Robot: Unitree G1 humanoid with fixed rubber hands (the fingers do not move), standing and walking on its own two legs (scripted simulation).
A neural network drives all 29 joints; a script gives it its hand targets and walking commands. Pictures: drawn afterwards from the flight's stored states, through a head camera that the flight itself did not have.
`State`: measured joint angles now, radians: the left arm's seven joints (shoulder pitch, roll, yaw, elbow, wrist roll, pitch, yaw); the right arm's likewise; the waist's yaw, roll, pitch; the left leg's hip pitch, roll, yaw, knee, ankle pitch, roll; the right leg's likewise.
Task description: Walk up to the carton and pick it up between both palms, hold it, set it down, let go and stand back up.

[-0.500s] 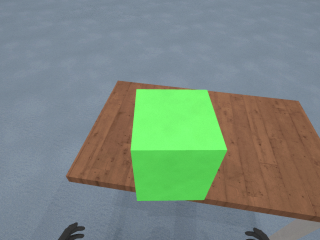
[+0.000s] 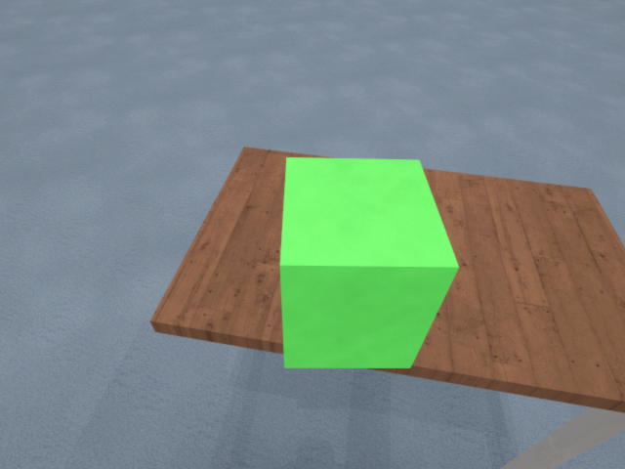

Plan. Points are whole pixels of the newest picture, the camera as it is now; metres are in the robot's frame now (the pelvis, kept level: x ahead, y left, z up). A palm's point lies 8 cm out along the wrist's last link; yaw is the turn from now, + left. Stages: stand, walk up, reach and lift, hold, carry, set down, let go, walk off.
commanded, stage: stand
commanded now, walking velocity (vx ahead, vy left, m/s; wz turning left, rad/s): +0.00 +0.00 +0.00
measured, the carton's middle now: (350, 266) +0.42 -0.04 +0.03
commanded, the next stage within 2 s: none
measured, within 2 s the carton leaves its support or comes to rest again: neither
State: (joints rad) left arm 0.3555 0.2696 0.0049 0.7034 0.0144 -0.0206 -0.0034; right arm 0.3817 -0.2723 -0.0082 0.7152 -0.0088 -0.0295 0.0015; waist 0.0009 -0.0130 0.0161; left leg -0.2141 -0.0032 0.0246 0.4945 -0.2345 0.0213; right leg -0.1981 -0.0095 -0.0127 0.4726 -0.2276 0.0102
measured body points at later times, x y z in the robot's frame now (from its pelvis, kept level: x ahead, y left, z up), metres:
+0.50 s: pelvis +0.00 +0.01 +0.00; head -0.01 +0.01 +0.45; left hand +0.05 +0.27 -0.13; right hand +0.06 -0.26 -0.12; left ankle +0.02 +0.10 -0.74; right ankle +0.02 -0.13 -0.74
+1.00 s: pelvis +0.02 +0.00 +0.00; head +0.02 +0.01 +0.45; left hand +0.07 +0.26 -0.13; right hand +0.07 -0.27 -0.12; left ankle +0.02 +0.10 -0.74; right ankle +0.02 -0.13 -0.74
